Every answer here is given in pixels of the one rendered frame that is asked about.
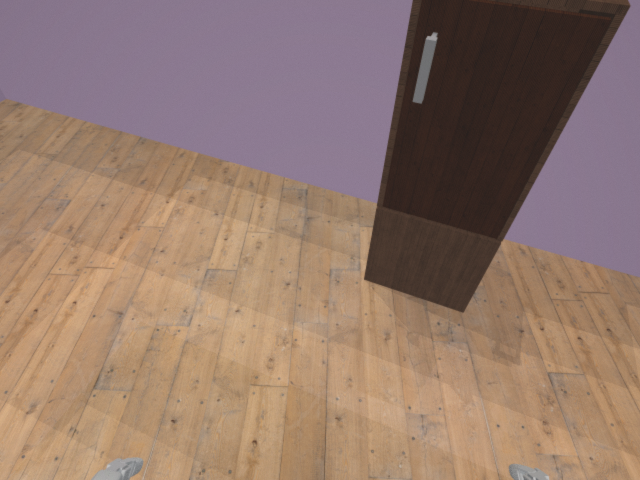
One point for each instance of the cupboard door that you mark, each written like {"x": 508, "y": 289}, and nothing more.
{"x": 501, "y": 77}

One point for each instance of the left robot hand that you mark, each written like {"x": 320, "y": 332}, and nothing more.
{"x": 120, "y": 469}

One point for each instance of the handle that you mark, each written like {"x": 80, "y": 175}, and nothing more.
{"x": 425, "y": 66}

